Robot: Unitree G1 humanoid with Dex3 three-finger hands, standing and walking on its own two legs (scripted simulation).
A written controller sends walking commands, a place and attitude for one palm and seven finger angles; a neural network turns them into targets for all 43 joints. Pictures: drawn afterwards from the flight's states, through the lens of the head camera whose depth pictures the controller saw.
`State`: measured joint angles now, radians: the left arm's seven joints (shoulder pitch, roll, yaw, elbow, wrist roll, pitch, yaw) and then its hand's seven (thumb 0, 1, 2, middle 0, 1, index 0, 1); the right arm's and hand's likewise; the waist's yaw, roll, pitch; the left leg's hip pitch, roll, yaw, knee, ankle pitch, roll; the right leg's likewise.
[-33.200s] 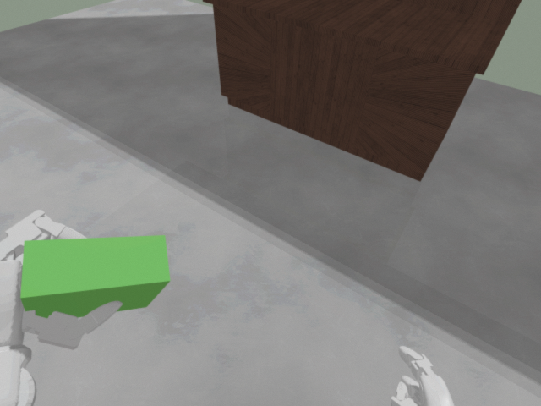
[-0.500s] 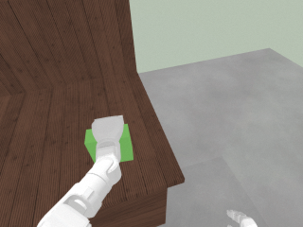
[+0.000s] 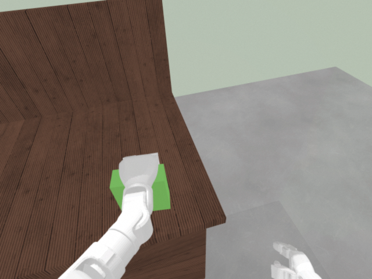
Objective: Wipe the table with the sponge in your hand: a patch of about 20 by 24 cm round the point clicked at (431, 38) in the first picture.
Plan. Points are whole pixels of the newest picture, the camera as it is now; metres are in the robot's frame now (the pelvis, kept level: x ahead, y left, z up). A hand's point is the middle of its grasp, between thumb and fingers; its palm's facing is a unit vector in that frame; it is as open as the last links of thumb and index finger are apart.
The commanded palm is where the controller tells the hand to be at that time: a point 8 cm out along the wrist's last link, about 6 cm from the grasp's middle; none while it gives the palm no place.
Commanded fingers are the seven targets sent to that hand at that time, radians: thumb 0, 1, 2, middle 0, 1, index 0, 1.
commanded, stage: wipe back along the third lane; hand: left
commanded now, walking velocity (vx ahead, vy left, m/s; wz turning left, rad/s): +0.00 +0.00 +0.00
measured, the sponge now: (144, 194) +0.33 +0.15 -0.02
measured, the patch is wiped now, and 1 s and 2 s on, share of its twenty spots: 1.00 1.00 1.00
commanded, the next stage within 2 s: slide back across to the middle lane in 1.02 s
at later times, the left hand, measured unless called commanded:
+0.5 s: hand (144, 187) +0.32 +0.14 +0.03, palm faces +0.00 -0.05 -1.00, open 9.6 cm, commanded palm +0.28 +0.13 +0.06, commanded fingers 0.00 0.10 1.30 -1.20 -1.60 -1.20 -1.60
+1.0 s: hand (145, 188) +0.32 +0.14 +0.03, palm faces +0.01 -0.04 -1.00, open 9.6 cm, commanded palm +0.27 +0.13 +0.06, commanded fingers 0.00 0.10 1.30 -1.20 -1.60 -1.20 -1.60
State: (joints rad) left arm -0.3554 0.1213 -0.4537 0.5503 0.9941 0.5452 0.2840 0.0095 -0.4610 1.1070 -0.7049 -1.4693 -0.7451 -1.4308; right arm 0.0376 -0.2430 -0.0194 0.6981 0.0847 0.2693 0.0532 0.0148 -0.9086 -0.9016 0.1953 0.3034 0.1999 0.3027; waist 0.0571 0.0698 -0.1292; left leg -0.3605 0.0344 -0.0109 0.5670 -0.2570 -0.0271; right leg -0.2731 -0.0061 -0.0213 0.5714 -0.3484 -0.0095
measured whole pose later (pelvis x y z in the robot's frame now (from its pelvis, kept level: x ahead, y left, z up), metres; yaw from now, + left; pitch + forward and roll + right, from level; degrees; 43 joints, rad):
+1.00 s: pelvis +0.00 +0.00 +0.00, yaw +0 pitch +2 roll +0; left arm -0.29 0.13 -0.47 0.46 1.01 0.57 0.28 0.01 -0.46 1.11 -0.70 -1.47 -0.75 -1.43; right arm 0.04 -0.25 -0.02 0.69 0.09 0.26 0.07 0.02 -0.91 -0.90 0.19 0.30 0.20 0.30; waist 0.06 0.07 -0.13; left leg -0.37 0.04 -0.01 0.60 -0.27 -0.03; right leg -0.29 0.00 -0.02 0.61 -0.36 -0.02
